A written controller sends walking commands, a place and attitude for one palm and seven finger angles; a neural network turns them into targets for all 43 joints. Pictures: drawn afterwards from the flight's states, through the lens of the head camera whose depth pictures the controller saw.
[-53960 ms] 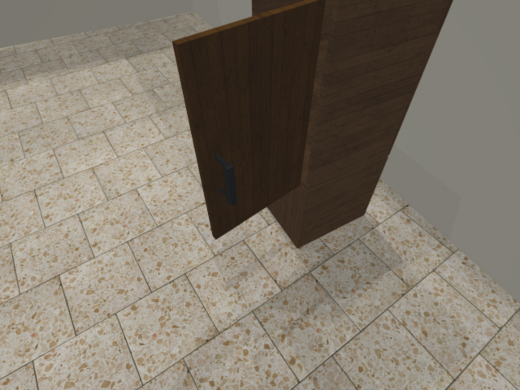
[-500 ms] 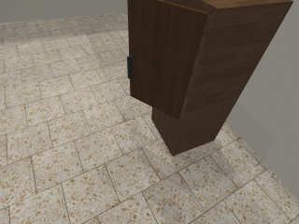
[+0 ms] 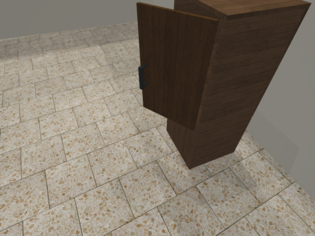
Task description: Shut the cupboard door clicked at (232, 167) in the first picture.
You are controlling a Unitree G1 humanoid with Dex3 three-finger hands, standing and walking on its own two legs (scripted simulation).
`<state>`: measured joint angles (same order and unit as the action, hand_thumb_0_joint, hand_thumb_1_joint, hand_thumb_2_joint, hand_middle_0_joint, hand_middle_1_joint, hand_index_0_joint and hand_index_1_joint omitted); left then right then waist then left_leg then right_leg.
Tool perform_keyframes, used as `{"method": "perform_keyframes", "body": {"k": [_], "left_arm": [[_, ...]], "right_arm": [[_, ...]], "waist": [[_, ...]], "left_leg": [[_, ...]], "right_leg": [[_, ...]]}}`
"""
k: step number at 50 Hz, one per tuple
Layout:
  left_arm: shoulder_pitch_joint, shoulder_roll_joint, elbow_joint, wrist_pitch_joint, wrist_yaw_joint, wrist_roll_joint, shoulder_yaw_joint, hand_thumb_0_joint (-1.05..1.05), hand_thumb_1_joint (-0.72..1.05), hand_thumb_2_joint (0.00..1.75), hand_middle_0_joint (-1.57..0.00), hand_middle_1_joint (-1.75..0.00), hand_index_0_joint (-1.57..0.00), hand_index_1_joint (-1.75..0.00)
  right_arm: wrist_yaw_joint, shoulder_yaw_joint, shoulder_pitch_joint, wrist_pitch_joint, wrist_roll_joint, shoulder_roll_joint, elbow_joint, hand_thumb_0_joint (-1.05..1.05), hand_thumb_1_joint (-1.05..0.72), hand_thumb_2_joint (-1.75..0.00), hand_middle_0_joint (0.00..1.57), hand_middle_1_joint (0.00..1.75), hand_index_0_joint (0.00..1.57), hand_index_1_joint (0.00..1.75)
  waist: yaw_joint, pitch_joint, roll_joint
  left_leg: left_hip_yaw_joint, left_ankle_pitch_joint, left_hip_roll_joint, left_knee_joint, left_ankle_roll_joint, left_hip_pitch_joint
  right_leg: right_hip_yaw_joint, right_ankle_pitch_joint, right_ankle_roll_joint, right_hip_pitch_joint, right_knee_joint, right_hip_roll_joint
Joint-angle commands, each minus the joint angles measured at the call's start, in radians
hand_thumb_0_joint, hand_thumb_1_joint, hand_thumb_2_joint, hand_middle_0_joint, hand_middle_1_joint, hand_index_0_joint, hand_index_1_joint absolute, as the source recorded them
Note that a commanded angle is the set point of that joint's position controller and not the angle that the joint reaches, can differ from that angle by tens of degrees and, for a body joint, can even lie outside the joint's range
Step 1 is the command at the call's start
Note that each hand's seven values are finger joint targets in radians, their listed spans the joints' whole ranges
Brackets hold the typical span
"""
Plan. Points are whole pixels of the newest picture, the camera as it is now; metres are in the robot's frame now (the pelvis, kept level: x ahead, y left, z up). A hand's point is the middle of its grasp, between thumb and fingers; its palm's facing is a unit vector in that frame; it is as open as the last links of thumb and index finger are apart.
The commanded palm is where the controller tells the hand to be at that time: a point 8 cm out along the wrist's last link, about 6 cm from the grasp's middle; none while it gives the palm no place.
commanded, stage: let the arm hang, fingers relaxed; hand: left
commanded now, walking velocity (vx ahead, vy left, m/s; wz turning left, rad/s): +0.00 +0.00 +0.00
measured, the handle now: (143, 76) +0.89 +0.12 -0.09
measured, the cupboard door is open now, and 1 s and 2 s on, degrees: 34 34 34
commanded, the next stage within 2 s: look to check the result in 0.32 s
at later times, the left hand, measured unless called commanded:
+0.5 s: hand out of the picture -0.04 +0.17 -0.18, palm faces +0.04 -0.99 -0.16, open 7.4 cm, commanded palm none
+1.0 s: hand out of the picture +0.03 +0.20 -0.17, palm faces +0.00 -0.97 -0.23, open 7.4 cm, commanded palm none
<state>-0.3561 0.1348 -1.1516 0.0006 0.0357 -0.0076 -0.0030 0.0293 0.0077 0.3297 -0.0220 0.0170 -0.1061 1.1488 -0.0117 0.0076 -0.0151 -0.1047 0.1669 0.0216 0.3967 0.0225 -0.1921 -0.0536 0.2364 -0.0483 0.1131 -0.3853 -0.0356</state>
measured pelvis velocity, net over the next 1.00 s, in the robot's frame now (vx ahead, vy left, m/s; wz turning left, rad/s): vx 0.01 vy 0.01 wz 0.00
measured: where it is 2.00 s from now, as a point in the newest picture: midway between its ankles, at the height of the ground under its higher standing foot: outside the picture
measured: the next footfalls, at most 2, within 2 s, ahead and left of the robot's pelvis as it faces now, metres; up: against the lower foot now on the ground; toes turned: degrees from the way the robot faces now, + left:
right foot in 1.80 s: +0.10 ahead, -0.11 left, +0.00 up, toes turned +27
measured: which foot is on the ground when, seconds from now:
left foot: down 0.00-1.00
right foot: down 0.00-1.00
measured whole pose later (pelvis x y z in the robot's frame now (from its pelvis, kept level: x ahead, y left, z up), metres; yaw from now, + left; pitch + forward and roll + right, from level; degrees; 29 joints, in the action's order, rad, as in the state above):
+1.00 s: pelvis +0.01 +0.01 +0.00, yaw +0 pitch -2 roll +0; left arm -0.24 0.21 -1.13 0.01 0.02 -0.01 0.01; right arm 0.03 -0.01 0.22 0.00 0.02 -0.22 1.13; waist -0.01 0.03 0.00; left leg -0.11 0.16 0.00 0.36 0.04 -0.16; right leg -0.04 0.23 -0.03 0.09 -0.35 -0.02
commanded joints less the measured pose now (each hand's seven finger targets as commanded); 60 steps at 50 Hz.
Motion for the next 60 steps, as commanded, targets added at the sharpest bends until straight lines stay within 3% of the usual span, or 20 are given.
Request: {"method": "perform_keyframes", "body": {"k": [1,13,17,20,33,49,52,55,58,59,60], "left_arm": [[-0.072,0.078,0.015,0.013,0.01,-0.002,0.015,0.0,0.9,0.9,-0.2,-0.3,-0.2,-0.3],[-0.091,0.057,0.006,0.015,0.01,-0.004,0.018,0.0,0.9,0.9,-0.2,-0.3,-0.2,-0.3],[-0.088,0.066,0.008,0.016,0.01,-0.005,0.019,0.0,0.9,0.9,-0.2,-0.3,-0.2,-0.3],[-0.077,0.069,0.01,0.014,0.008,-0.005,0.02,0.0,0.9,0.9,-0.2,-0.3,-0.2,-0.3],[-0.023,0.139,0.025,0.018,0.003,-0.006,0.03,0.0,0.9,0.9,-0.2,-0.3,-0.2,-0.3],[0.081,0.223,0.043,0.024,-0.006,-0.007,0.035,0.0,0.9,0.9,-0.2,-0.3,-0.2,-0.3],[0.059,0.173,0.047,0.011,0.001,-0.005,0.032,0.0,0.9,0.9,-0.2,-0.3,-0.2,-0.3],[0.058,0.198,0.069,-0.003,0.005,-0.005,0.048,0.0,0.9,0.9,-0.2,-0.3,-0.2,-0.3],[0.06,0.235,0.105,-0.007,0.007,-0.009,0.072,0.0,0.9,0.9,-0.2,-0.3,-0.2,-0.3],[0.06,0.244,0.122,-0.008,0.008,-0.009,0.08,0.0,0.9,0.9,-0.2,-0.3,-0.2,-0.3],[0.063,0.248,0.137,-0.009,0.009,-0.012,0.086,0.0,0.9,0.9,-0.2,-0.3,-0.2,-0.3]], "right_arm": [[0.01,-0.016,0.066,0.017,0.0,-0.094,-0.019,0.0,-0.9,-0.9,0.2,0.3,0.2,0.3],[0.016,-0.017,0.073,0.024,0.0,-0.085,-0.021,0.0,-0.9,-0.9,0.2,0.3,0.2,0.3],[0.016,-0.02,0.075,0.023,-0.001,-0.097,-0.026,0.0,-0.9,-0.9,0.2,0.3,0.2,0.3],[0.015,-0.021,0.07,0.025,0.0,-0.104,-0.028,0.0,-0.9,-0.9,0.2,0.3,0.2,0.3],[0.011,-0.031,0.018,0.032,-0.002,-0.172,-0.036,0.0,-0.9,-0.9,0.2,0.3,0.2,0.3],[0.004,-0.037,-0.093,0.036,-0.001,-0.256,-0.05,0.0,-0.9,-0.9,0.2,0.3,0.2,0.3],[-0.002,-0.024,-0.079,0.024,-0.001,-0.196,-0.058,0.0,-0.9,-0.9,0.2,0.3,0.2,0.3],[-0.008,-0.032,-0.085,0.009,0.002,-0.204,-0.08,0.0,-0.9,-0.9,0.2,0.3,0.2,0.3],[-0.014,-0.047,-0.094,-0.001,0.001,-0.201,-0.115,0.0,-0.9,-0.9,0.2,0.3,0.2,0.3],[-0.016,-0.054,-0.102,-0.007,0.003,-0.197,-0.13,0.0,-0.9,-0.9,0.2,0.3,0.2,0.3],[-0.017,-0.06,-0.119,-0.014,0.005,-0.19,-0.148,0.0,-0.9,-0.9,0.2,0.3,0.2,0.3]], "waist": [[0.001,0.112,0.041],[0.002,0.122,-0.017],[0.002,0.12,0.018],[0.001,0.118,0.004],[0.003,0.094,0.031],[0.002,0.066,0.012],[0.005,0.05,0.008],[0.011,0.047,0.015],[0.016,0.023,0.095],[0.021,0.026,0.118],[0.026,0.043,0.149]], "left_leg": [[0.119,0.026,0.086,-0.073,0.013,0.004],[0.127,0.037,0.086,-0.084,0.013,-0.004],[0.13,0.04,0.086,-0.081,0.014,-0.002],[0.137,0.054,0.089,-0.092,0.017,-0.004],[0.141,0.006,0.101,-0.096,0.023,0.026],[0.15,-0.05,0.107,-0.109,0.017,0.063],[0.155,-0.107,0.096,-0.068,0.008,0.029],[0.169,-0.116,0.082,-0.005,0.005,-0.043],[0.13,-0.107,0.03,0.136,-0.012,-0.113],[0.106,-0.03,0.016,0.222,-0.023,-0.137],[0.091,0.139,0.006,0.329,-0.032,-0.18]], "right_leg": [[0.135,0.017,-0.007,0.142,0.123,0.132],[0.127,-0.005,-0.008,0.144,0.111,0.127],[0.126,0.005,-0.009,0.14,0.113,0.125],[0.126,0.005,-0.009,0.139,0.106,0.126],[0.125,-0.03,-0.01,0.11,0.105,0.134],[0.135,-0.078,-0.007,0.072,0.13,0.147],[0.101,-0.106,0.007,0.053,0.083,0.165],[0.082,-0.116,-0.002,0.041,0.029,0.193],[0.111,-0.19,-0.056,0.009,0.022,0.283],[0.128,-0.22,-0.09,0.012,0.03,0.329],[0.142,-0.283,-0.131,0.015,0.041,0.375]]}}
